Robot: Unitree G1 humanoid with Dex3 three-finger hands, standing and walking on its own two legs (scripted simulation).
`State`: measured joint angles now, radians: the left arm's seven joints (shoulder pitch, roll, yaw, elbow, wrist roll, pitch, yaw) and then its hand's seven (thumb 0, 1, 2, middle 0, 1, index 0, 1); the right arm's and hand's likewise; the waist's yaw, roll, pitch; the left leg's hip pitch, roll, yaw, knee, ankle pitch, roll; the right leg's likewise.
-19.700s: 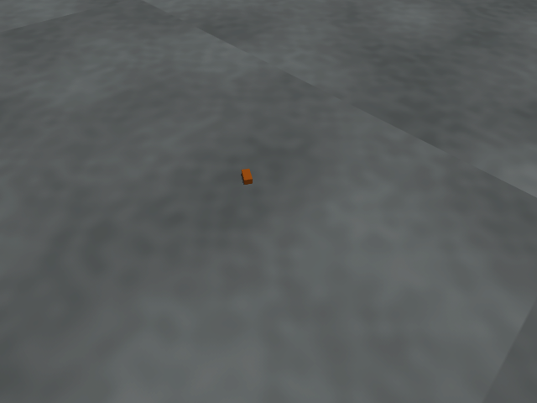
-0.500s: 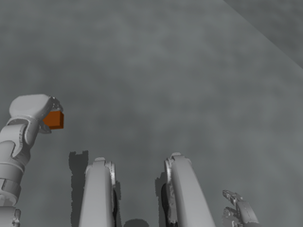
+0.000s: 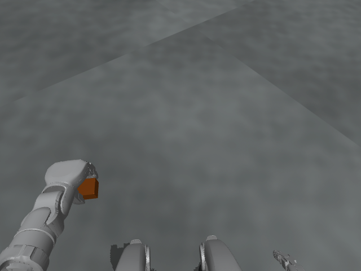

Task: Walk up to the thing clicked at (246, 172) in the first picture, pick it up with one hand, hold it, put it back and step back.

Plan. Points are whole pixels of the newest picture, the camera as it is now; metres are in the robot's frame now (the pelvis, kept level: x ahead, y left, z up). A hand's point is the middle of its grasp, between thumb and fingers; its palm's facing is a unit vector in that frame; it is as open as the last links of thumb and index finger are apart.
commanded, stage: lift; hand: left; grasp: from above
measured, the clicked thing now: (80, 189) +0.35 +0.24 -0.11
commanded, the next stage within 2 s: hold in 0.38 s
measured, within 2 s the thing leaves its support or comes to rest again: neither
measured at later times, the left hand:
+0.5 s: hand (74, 171) +0.35 +0.22 +0.00, palm faces -0.44 -0.07 -0.89, open 7.2 cm
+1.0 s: hand (70, 160) +0.36 +0.21 +0.04, palm faces -0.45 -0.05 -0.89, open 7.2 cm
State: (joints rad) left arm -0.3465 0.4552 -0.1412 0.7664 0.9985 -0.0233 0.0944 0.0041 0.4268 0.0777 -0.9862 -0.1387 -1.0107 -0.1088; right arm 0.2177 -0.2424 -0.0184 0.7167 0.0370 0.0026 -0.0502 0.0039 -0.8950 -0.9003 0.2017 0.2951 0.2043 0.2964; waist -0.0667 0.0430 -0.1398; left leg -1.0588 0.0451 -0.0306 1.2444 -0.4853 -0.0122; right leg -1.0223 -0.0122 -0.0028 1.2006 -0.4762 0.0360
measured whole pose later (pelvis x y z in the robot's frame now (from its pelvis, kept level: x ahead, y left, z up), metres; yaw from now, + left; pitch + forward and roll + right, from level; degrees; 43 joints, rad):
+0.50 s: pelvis +0.04 -0.01 +0.07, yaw +0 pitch +10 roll +0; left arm -0.33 0.39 -0.18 0.83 1.00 0.00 0.13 0.00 0.42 0.09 -0.99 -0.13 -1.02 -0.11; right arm 0.24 -0.25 -0.04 0.75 0.04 0.01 -0.05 0.01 -0.90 -0.90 0.20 0.30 0.20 0.30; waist -0.05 0.04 -0.07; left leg -0.62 0.04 0.01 0.82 -0.36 -0.02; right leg -0.61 -0.02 0.01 0.80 -0.36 0.03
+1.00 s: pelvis +0.05 -0.01 +0.10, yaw -1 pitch +5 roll +0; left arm -0.28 0.38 -0.21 0.72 1.00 0.01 0.03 0.01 0.43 0.05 -0.99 -0.13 -1.02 -0.09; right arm 0.22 -0.25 -0.05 0.71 0.06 0.05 -0.04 0.01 -0.90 -0.90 0.20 0.29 0.20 0.30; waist -0.02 0.04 -0.05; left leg -0.41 0.03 0.03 0.63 -0.30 -0.02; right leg -0.41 -0.03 0.03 0.64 -0.31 0.03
